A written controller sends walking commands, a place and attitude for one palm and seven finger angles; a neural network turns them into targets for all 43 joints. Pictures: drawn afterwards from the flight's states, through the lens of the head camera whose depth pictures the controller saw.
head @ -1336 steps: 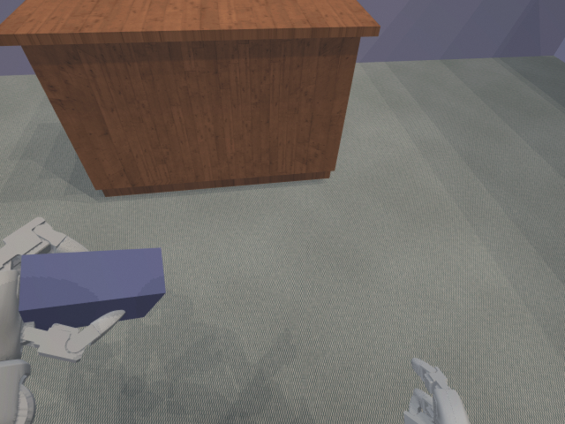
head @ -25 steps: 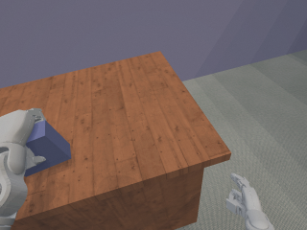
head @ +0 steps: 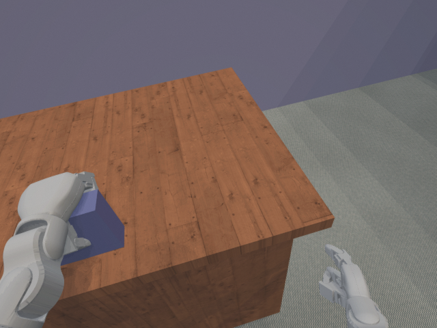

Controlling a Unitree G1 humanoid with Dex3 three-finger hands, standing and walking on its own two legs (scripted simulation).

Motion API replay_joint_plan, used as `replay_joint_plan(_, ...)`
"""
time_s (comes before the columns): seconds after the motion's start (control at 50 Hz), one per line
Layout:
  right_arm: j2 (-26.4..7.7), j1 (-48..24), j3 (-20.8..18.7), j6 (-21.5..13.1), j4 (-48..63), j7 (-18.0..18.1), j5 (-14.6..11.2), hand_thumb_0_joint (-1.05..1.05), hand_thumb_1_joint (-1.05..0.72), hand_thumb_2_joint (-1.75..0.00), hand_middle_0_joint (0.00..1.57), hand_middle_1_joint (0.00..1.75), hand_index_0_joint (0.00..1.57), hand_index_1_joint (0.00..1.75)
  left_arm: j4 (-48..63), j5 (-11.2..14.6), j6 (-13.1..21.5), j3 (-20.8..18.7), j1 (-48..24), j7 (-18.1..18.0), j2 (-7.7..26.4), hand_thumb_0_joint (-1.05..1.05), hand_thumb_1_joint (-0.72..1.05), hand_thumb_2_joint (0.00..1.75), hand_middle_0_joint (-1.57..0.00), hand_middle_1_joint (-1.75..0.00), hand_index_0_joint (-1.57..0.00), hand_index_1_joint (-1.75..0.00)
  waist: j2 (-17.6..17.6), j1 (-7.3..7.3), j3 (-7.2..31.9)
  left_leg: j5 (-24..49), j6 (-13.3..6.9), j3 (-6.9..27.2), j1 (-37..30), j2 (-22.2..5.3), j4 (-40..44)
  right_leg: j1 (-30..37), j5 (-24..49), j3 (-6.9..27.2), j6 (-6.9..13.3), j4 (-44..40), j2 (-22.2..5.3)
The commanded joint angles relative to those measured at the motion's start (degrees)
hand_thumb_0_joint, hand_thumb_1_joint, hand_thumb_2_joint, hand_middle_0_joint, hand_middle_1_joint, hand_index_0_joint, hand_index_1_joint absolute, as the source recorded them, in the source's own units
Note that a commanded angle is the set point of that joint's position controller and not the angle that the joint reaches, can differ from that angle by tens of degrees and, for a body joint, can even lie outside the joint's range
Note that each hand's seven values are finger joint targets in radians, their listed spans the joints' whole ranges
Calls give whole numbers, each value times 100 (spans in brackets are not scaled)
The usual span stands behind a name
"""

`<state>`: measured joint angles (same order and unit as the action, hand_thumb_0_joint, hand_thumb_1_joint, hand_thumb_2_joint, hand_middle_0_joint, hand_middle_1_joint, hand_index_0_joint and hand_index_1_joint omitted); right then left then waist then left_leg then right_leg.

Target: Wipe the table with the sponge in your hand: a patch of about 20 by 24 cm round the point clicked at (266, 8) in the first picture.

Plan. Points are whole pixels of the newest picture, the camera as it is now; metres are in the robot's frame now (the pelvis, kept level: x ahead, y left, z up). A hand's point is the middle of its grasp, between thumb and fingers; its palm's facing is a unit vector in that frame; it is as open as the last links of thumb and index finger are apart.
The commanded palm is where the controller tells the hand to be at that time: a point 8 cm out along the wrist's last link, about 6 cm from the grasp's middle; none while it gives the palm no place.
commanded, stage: lower the sponge onto the table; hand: left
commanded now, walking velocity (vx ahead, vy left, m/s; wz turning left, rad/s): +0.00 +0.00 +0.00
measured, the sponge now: (83, 234) +0.23 +0.30 +0.07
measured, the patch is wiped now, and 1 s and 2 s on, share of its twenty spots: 0.00 0.00 0.50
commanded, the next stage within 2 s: wipe forward along the first lane in 0.42 s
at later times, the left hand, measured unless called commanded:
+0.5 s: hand (71, 213) +0.23 +0.29 +0.14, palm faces +0.03 +0.00 -1.00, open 9.2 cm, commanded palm +0.20 +0.30 +0.20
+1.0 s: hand (76, 191) +0.28 +0.32 +0.13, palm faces +0.02 +0.00 -1.00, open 9.2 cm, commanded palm +0.25 +0.31 +0.18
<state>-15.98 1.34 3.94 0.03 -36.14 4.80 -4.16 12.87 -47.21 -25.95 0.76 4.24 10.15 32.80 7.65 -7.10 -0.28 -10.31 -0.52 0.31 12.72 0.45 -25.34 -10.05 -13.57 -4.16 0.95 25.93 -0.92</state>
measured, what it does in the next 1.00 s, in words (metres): stands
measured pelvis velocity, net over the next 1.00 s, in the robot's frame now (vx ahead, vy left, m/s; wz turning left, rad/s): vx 0.01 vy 0.00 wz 0.00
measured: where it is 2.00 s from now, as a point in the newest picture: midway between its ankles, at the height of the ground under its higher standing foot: outside the picture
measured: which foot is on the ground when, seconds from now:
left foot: down 0.00-1.00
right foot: down 0.00-1.00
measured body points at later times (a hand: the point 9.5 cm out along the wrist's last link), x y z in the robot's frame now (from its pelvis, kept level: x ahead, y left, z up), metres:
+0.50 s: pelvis +0.01 -0.01 +0.00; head +0.00 -0.06 +0.45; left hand +0.22 +0.28 +0.19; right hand +0.26 -0.21 -0.08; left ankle +0.04 +0.11 -0.74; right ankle +0.01 -0.11 -0.74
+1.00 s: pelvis +0.01 +0.00 +0.00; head +0.01 -0.04 +0.45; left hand +0.28 +0.31 +0.18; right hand +0.23 -0.21 -0.10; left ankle +0.04 +0.11 -0.74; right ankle +0.01 -0.11 -0.74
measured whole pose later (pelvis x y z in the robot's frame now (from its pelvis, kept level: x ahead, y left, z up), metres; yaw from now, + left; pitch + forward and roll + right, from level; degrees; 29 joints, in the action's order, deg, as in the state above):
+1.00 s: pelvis +0.01 +0.00 +0.00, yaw +0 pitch -2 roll +0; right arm -15.2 4.3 2.6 0.0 -39.1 5.1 -3.5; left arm -1.6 -51.2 -15.7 -2.1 -4.5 4.8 34.1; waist 6.3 -5.9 -0.4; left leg -11.4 -0.1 0.9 13.1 0.0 -26.1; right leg -9.7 -14.1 -4.5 1.4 25.4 -0.3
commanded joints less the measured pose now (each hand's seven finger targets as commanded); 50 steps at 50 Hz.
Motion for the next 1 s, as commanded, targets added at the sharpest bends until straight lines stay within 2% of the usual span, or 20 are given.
replay_joint_plan(0.0,-361,-1036,-244,-536,1011,130,208,0,-90,-90,20,30,20,30,2115,-726,773,-1608,-2137,-610,2441,0,10,130,-120,-160,-120,-160,-3,-148,1887,1016,-200,406,-888,75,232,464,555,445,316,-295,129)
replay_joint_plan(0.06,-344,-1099,-275,-542,900,112,151,0,-90,-90,20,30,20,30,1567,-507,844,-1868,-1738,-913,2245,0,10,130,-120,-160,-120,-160,153,-228,1323,1092,-123,437,-867,95,226,270,688,780,466,-514,210)
replay_joint_plan(0.1,-381,-952,-327,-415,702,40,101,0,-90,-90,20,30,20,30,860,-247,658,-1568,-1671,-1013,1748,0,10,130,-120,-160,-120,-160,-154,-132,811,886,-17,369,-652,52,294,83,563,551,332,-624,130)
replay_joint_plan(0.16,-462,-1369,-300,-337,753,-14,17,0,-90,-90,20,30,20,30,340,37,182,-1385,-1065,-878,1406,0,10,130,-120,-160,-120,-160,-321,-232,539,613,4,304,-357,53,309,21,518,701,338,-630,121)
replay_joint_plan(0.22,-519,-1229,-301,-244,907,-33,-5,0,-90,-90,20,30,20,30,654,76,14,-955,-666,-556,1165,0,10,130,-120,-160,-120,-160,-663,-68,845,727,-65,209,-310,53,235,210,870,421,143,-476,25)
replay_joint_plan(0.26,-458,-1438,-237,-287,1007,-30,-38,0,-90,-90,20,30,20,30,787,-20,-17,-755,-624,-366,1042,0,10,130,-120,-160,-120,-160,-472,-9,878,636,-121,221,-382,66,199,87,760,509,184,-477,80)
replay_joint_plan(0.34,-498,-1048,-285,-349,986,62,96,0,-90,-90,20,30,20,30,1306,-370,465,-1164,-1134,-275,1877,0,10,130,-120,-160,-120,-160,-592,57,1284,713,-230,253,-579,108,51,182,721,455,129,-399,20)
replay_joint_plan(0.36,-440,-1247,-237,-444,1070,97,99,0,-90,-90,20,30,20,30,1763,-452,656,-1376,-1449,-347,2133,0,10,130,-120,-160,-120,-160,-323,-4,1457,748,-244,311,-755,117,42,200,628,659,227,-435,108)
replay_joint_plan(0.4,-384,-830,-314,-532,938,176,188,0,-90,-90,20,30,20,30,1631,-527,1043,-1746,-1378,-611,2340,0,10,130,-120,-160,-120,-160,-269,-40,1518,1046,-242,252,-922,144,-54,204,770,537,242,-450,82)
replay_joint_plan(0.42,-364,-793,-316,-529,911,170,183,0,-90,-90,20,30,20,30,1347,-457,1091,-1578,-1183,-673,1991,0,10,130,-120,-160,-120,-160,-295,-13,1293,1044,-204,255,-849,141,-32,150,828,493,236,-481,69)
replay_joint_plan(0.46,-413,-914,-339,-507,873,135,116,0,-90,-90,20,30,20,30,923,-312,1004,-1803,-863,-737,1959,0,10,130,-120,-160,-120,-160,-262,-107,856,880,-148,323,-691,110,5,-14,772,787,348,-586,123)
replay_joint_plan(0.54,-541,-855,-392,-328,697,88,66,0,-90,-90,20,30,20,30,187,-56,685,-1542,-1070,-812,1691,0,10,130,-120,-160,-120,-160,-451,-18,549,511,-61,225,-325,88,112,-79,516,517,171,-621,59)
replay_joint_plan(0.56,-515,-1180,-311,-373,777,91,26,0,-90,-90,20,30,20,30,172,-87,598,-1392,-1297,-765,1601,0,10,130,-120,-160,-120,-160,-228,-19,441,399,-73,235,-324,110,156,-196,350,650,256,-670,103)
replay_joint_plan(0.64,-537,-943,-353,-372,796,120,60,0,-90,-90,20,30,20,30,282,-327,643,-888,-1693,-575,1463,0,10,130,-120,-160,-120,-160,-271,142,958,470,-147,223,-469,126,162,1,473,391,170,-540,46)
replay_joint_plan(0.7,-481,-830,-351,-483,799,170,102,0,-90,-90,20,30,20,30,502,-476,969,-1032,-1920,-552,1710,0,10,130,-120,-160,-120,-160,-235,158,1415,703,-206,235,-723,149,73,127,608,363,206,-485,81)
replay_joint_plan(0.82,-557,-639,-395,-417,619,165,71,0,-90,-90,20,30,20,30,-507,-437,1114,-1151,-2079,-650,1636,0,10,130,-120,-160,-120,-160,-623,158,879,410,-153,268,-446,113,215,-80,416,287,196,-605,92)
replay_joint_plan(0.86,-559,-927,-357,-400,691,147,50,0,-90,-90,20,30,20,30,-500,-436,1047,-1420,-2173,-719,1906,0,10,130,-120,-160,-120,-160,-339,-1,958,469,-137,272,-444,131,246,32,429,453,283,-577,124)
replay_joint_plan(0.88,-577,-771,-378,-363,600,134,74,0,-90,-90,20,30,20,30,-547,-494,1055,-1435,-2356,-791,1955,0,10,130,-120,-160,-120,-160,-345,45,1146,608,-121,236,-428,135,235,139,526,323,257,-502,98)
replay_joint_plan(0.96,-539,-903,-363,-327,729,41,68,0,-90,-90,20,30,20,30,-523,-588,956,-1277,-2190,-840,1733,0,10,130,-120,-160,-120,-160,-82,-36,1267,904,-120,255,-503,136,211,213,785,376,326,-460,127)
replay_joint_plan(0.98,-561,-717,-396,-291,666,26,82,0,-90,-90,20,30,20,30,-689,-557,925,-1201,-2075,-835,1627,0,10,130,-120,-160,-120,-160,-319,28,1276,943,-126,235,-443,121,184,235,862,253,272,-416,97)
